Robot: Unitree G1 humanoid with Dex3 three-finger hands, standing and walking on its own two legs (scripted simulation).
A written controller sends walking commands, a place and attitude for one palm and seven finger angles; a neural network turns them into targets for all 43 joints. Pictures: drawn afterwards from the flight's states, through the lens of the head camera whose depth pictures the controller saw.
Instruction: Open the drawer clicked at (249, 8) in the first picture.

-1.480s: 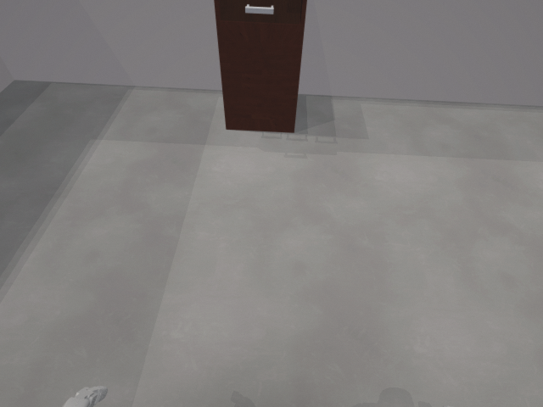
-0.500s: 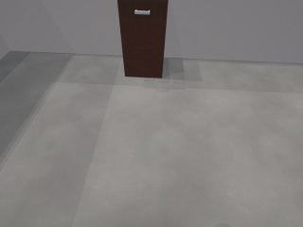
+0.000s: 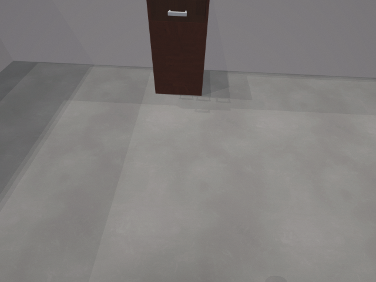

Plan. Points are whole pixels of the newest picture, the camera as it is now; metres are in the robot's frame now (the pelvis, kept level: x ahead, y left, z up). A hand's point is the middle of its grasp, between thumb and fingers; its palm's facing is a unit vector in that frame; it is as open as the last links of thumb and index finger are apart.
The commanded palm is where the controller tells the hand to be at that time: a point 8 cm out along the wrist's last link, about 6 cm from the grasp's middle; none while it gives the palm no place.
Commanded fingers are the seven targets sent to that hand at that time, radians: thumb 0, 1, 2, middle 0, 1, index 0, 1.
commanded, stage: look at it before walking up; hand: left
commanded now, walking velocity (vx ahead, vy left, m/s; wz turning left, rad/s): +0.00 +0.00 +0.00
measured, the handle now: (177, 12) +1.74 +0.17 -0.07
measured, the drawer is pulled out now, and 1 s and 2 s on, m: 0.00 0.00 0.00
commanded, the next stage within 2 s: walk to a spot facing it in 0.16 s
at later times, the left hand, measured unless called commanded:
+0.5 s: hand out of the picture +0.04 +0.22 -0.18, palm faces +0.02 -0.97 -0.22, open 7.4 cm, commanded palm none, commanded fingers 0.00 0.90 0.90 -0.20 -0.30 -0.20 -0.30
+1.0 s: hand (141, 227) +0.30 +0.15 -0.18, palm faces -0.01 -0.98 -0.22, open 7.3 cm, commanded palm none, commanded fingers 0.00 0.90 0.90 -0.20 -0.30 -0.20 -0.30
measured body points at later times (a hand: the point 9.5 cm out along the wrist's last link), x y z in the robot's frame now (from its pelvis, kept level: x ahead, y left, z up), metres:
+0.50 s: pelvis +0.03 +0.01 -0.01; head +0.02 +0.02 +0.44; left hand +0.04 +0.27 -0.17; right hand +0.06 -0.25 -0.15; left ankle +0.00 +0.13 -0.74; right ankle +0.00 -0.11 -0.75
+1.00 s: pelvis +0.20 -0.03 -0.02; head +0.23 -0.04 +0.42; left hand +0.30 +0.21 -0.17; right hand +0.09 -0.24 -0.18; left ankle +0.10 +0.10 -0.65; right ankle +0.26 -0.12 -0.75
